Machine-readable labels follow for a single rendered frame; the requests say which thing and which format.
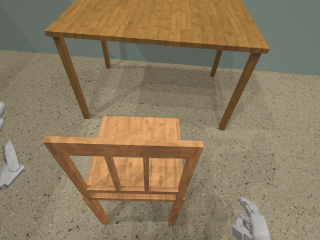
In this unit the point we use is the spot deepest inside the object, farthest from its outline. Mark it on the robot left hand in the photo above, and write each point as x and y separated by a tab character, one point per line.
12	169

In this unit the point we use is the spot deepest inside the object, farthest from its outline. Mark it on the table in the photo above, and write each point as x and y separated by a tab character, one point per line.
222	25

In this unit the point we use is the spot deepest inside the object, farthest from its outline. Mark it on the robot right hand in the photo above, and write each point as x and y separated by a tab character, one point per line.
255	227

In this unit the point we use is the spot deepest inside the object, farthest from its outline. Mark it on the chair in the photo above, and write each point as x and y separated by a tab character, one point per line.
134	159

